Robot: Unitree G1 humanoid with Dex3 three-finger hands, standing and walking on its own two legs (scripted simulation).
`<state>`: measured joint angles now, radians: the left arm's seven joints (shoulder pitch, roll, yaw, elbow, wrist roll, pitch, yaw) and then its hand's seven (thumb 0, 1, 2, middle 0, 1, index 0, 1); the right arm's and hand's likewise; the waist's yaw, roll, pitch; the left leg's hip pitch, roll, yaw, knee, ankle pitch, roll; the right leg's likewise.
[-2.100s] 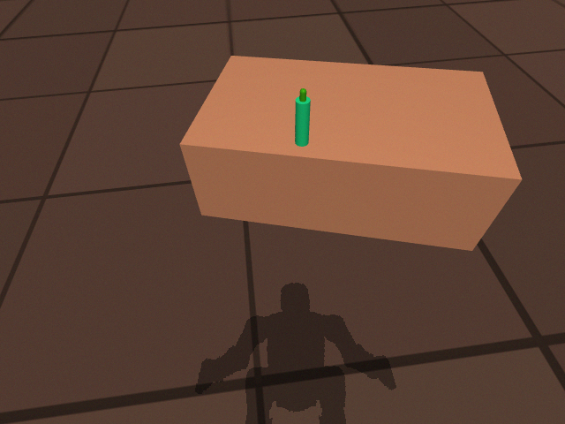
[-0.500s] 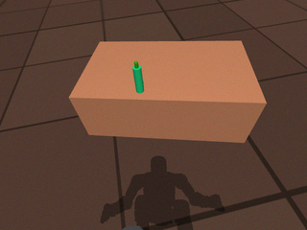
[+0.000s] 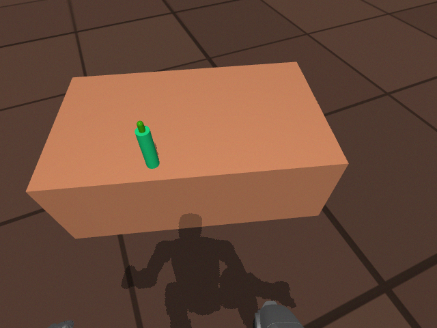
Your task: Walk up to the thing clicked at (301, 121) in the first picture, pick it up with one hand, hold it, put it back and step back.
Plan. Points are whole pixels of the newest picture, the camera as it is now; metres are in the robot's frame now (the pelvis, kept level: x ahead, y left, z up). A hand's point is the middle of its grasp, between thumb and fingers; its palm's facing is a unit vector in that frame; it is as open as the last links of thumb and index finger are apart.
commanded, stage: walk up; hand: left
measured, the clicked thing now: (146, 144) +0.75 +0.24 -0.24
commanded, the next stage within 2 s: none
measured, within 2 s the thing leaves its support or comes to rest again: neither
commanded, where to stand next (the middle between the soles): +0.37 +0.01 m, yaw +2 degrees
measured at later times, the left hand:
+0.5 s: hand (98, 301) +0.22 +0.26 -0.13, palm faces +0.01 -0.93 -0.37, open 7.4 cm
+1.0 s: hand (109, 231) +0.38 +0.27 -0.15, palm faces +0.01 -0.91 -0.41, open 7.4 cm
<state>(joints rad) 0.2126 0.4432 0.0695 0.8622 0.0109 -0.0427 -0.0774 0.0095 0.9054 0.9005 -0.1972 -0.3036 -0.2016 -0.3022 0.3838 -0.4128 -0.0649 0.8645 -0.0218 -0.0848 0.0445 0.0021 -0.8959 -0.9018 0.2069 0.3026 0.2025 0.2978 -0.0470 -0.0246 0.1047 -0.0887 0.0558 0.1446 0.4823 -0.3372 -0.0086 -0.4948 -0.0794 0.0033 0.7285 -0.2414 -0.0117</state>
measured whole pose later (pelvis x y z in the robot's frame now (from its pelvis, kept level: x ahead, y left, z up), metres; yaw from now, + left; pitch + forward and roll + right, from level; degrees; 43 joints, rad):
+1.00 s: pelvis +0.30 +0.00 -0.02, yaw +1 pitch -3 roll +1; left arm 0.21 0.38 0.04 0.90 0.00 -0.03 0.00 0.01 0.90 0.90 -0.20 -0.30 -0.20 -0.30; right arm 0.24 -0.39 -0.02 0.84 0.01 -0.02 0.01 0.00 -0.90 -0.90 0.21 0.30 0.20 0.30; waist 0.00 0.02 0.14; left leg -0.27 0.04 0.07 0.70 -0.37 0.00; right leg -0.37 -0.03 -0.02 0.65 -0.23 -0.01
